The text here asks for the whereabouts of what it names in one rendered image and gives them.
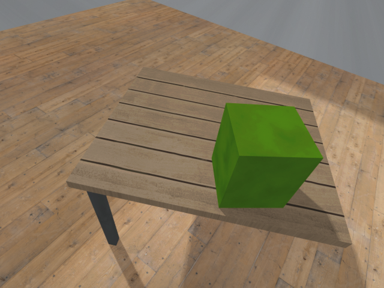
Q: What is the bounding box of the table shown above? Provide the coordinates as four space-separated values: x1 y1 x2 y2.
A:
66 67 352 248

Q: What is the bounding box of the carton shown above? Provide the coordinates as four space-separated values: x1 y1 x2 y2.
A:
212 103 323 208

